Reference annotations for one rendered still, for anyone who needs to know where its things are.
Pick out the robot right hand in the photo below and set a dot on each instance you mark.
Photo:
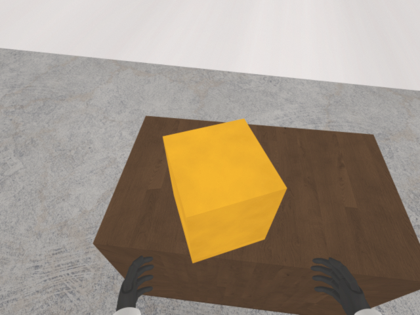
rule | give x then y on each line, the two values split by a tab
345	287

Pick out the carton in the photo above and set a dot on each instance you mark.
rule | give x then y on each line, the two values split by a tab
226	189

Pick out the robot left hand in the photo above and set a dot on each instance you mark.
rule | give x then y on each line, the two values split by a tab
129	294

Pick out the pedestal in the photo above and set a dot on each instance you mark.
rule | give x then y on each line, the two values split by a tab
341	202

